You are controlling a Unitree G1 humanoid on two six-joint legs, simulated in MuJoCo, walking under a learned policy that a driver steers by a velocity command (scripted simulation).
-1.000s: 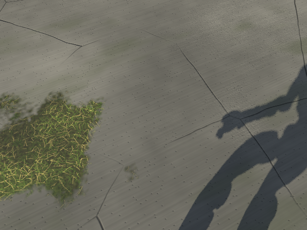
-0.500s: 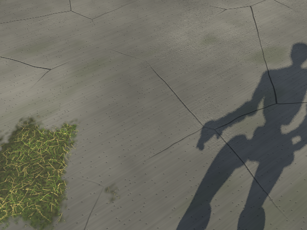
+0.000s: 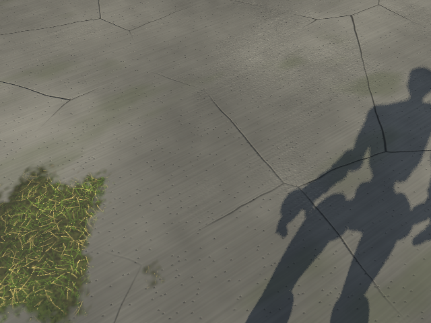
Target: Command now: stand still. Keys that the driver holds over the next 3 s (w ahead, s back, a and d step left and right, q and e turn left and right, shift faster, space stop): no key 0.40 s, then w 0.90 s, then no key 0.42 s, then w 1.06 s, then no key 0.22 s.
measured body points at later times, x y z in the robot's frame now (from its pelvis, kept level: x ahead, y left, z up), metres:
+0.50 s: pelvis +0.01 +0.01 +0.00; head +0.01 +0.01 +0.45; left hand +0.02 +0.26 -0.15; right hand +0.03 -0.25 -0.15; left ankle +0.02 +0.15 -0.73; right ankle -0.02 -0.12 -0.73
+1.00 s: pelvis +0.18 +0.03 +0.00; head +0.21 +0.03 +0.45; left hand +0.40 +0.25 -0.10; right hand +0.06 -0.21 -0.13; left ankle +0.02 +0.14 -0.73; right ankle +0.36 -0.11 -0.70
